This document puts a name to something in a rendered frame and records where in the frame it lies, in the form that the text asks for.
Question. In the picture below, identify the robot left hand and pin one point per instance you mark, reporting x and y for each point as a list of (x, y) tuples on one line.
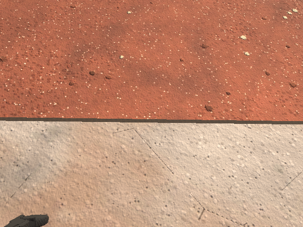
[(29, 221)]

